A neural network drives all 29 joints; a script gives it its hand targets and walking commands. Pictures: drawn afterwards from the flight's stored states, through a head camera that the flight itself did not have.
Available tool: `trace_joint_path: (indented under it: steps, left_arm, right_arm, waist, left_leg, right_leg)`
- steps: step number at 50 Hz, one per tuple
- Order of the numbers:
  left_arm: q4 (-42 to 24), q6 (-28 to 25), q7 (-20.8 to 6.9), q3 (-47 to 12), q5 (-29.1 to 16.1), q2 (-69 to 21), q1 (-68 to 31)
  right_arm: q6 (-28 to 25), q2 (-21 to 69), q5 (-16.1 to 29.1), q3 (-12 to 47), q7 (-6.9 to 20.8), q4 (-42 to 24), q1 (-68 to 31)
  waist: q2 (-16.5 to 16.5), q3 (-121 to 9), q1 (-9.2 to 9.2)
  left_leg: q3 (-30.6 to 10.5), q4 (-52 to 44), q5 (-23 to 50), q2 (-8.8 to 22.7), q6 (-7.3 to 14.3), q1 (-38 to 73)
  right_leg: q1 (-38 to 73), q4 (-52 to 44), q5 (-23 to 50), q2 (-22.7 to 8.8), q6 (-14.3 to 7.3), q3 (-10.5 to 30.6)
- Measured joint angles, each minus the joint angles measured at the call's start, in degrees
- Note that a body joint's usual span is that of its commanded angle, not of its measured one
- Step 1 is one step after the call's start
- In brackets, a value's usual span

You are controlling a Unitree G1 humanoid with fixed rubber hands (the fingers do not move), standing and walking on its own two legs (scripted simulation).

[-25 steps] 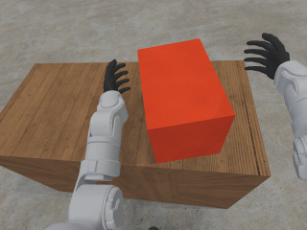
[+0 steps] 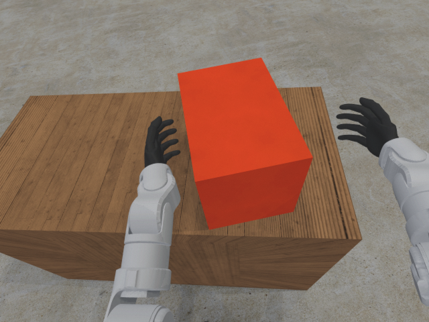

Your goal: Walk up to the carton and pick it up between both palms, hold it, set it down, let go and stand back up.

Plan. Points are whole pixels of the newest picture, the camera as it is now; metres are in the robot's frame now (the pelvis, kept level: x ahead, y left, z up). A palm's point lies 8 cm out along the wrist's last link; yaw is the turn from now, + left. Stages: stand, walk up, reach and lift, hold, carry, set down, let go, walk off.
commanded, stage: set down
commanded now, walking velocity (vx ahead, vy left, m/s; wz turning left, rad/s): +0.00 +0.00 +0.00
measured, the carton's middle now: (235, 142) +0.50 +0.06 -0.03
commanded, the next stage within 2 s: none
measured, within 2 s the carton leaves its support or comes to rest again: neither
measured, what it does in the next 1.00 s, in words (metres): stands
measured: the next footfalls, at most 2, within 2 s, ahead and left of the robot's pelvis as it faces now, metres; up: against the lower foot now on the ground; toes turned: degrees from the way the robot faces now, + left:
none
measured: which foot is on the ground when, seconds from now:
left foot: down 0.00-1.00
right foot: down 0.00-1.00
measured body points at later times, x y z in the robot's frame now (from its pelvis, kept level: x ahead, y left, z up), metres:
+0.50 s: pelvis +0.01 +0.00 +0.00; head +0.05 +0.00 +0.45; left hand +0.32 +0.17 +0.05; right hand +0.39 -0.24 +0.03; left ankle +0.03 +0.15 -0.74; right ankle +0.02 -0.06 -0.74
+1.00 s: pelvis +0.02 +0.00 -0.01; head +0.05 +0.00 +0.44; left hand +0.28 +0.16 +0.01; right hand +0.31 -0.27 -0.02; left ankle +0.03 +0.15 -0.74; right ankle +0.02 -0.06 -0.74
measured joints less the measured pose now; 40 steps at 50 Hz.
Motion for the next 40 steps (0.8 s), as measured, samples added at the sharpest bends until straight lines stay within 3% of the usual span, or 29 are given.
trace_joint_path:
  steps: [40]
  left_arm:
    - [0.80, -21.76, 1.59, -8.25, 3.56, -0.26, 24.43]
  right_arm:
    - [-23.40, 1.45, 6.90, 3.81, 2.90, 0.71, 25.81]
  waist:
    - [-1.69, 2.09, -3.33]
  left_leg:
    - [0.32, 5.74, -5.01, 0.50, -0.22, 3.09]
  right_leg:
    - [3.06, 5.30, -4.55, 0.38, -0.32, 0.53]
